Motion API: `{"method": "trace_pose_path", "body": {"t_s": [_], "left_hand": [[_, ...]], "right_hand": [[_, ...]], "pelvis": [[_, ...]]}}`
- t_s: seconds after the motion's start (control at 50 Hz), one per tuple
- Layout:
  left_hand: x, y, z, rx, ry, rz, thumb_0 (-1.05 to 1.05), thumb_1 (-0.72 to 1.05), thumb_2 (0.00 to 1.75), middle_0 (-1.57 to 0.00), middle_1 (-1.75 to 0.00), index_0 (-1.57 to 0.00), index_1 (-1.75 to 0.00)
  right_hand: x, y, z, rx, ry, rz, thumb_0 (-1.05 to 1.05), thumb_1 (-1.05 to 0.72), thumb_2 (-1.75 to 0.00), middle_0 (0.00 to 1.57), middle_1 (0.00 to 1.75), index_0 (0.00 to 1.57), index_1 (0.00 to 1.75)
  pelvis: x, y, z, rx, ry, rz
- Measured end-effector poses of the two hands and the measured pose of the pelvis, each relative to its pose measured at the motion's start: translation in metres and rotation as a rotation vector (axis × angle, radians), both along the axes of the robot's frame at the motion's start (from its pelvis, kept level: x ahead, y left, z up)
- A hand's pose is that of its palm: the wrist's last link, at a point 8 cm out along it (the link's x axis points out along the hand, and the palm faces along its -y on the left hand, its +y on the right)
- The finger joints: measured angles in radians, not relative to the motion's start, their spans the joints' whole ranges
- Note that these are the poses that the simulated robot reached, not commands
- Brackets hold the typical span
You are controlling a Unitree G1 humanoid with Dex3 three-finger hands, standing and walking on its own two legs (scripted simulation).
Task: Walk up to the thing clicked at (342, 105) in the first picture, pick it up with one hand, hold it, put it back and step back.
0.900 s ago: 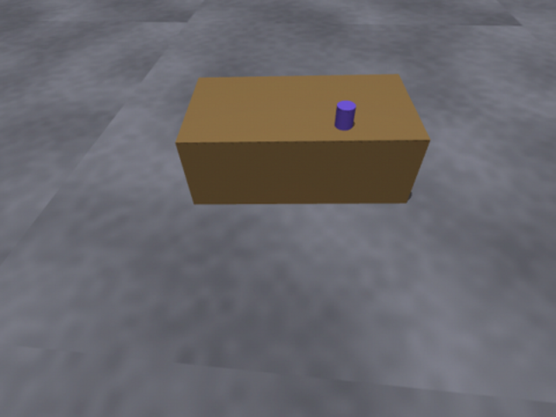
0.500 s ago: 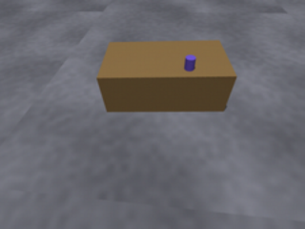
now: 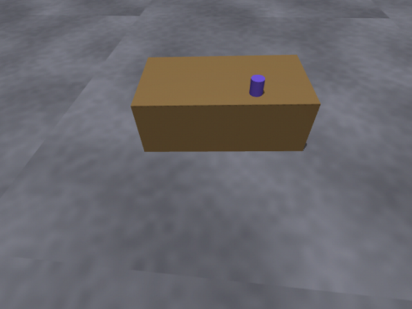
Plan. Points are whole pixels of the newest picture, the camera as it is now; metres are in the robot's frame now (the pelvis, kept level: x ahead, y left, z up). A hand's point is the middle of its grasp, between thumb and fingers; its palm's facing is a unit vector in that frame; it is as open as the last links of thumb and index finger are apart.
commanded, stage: stand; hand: right
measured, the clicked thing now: (257, 85) +1.33 -0.26 -0.34
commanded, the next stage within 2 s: walk up in 0.22 s
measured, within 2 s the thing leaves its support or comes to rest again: neither
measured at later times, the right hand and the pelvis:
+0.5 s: hand out of the picture +0.10 -0.31 -0.17, palm faces +0.02 +0.93 -0.37, open 7.4 cm; pelvis +0.05 -0.02 -0.02, yaw -1 degrees
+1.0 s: hand (334, 244) +0.31 -0.29 -0.14, palm faces +0.03 +0.94 -0.35, open 7.4 cm; pelvis +0.23 -0.02 -0.02, yaw -3 degrees
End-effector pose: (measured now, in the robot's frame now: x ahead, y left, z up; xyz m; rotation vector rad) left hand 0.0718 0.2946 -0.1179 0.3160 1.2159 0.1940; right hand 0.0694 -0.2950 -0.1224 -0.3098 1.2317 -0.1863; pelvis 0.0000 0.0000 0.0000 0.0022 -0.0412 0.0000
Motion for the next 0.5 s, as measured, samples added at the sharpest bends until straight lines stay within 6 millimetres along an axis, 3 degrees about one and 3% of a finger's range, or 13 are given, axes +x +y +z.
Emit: {"method": "trace_pose_path", "body": {"t_s": [0.28,0.4,0.5], "left_hand": [[0.003,0.004,0.003,-0.008,-0.024,-0.003,0.00,0.91,0.89,-0.20,-0.30,-0.21,-0.30],[0.013,0.017,0.000,0.030,-0.033,-0.011,0.00,0.91,0.89,-0.20,-0.30,-0.21,-0.30],[0.028,0.010,0.006,0.059,-0.042,-0.015,0.00,0.91,0.89,-0.20,-0.30,-0.20,-0.30]], "right_hand": [[0.003,-0.005,0.003,0.006,-0.027,0.001,0.01,-0.90,-0.90,0.21,0.30,0.20,0.30],[0.004,-0.032,-0.001,-0.024,-0.056,-0.020,0.00,-0.90,-0.90,0.21,0.30,0.21,0.30],[0.019,-0.057,-0.006,-0.041,-0.015,-0.042,0.01,-0.90,-0.90,0.21,0.30,0.20,0.30]], "pelvis": [[0.005,-0.001,-0.001,0.001,0.007,-0.002],[0.024,-0.010,-0.015,0.020,0.009,-0.032],[0.053,-0.024,-0.018,-0.008,0.009,-0.026]]}}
